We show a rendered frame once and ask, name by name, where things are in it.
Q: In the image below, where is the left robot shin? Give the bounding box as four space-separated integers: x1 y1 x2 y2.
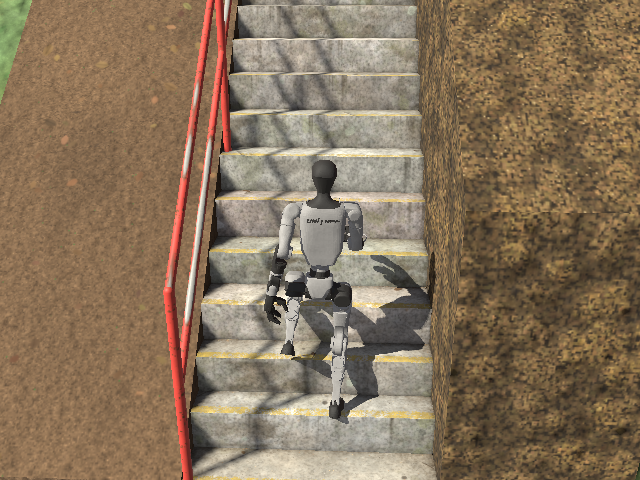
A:
285 296 301 345

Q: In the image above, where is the robot right forearm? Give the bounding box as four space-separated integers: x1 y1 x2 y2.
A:
346 233 364 249

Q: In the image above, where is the right robot upper arm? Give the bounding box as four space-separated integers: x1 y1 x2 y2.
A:
344 202 363 251

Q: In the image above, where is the right robot thigh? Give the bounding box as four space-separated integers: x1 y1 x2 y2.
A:
330 282 352 355

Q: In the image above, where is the robot left forearm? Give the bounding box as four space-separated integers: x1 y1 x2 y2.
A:
266 244 287 296

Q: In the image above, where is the left robot upper arm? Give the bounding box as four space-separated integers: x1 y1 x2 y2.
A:
277 202 303 260

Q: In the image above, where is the left robot hand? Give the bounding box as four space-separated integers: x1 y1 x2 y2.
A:
264 295 288 325

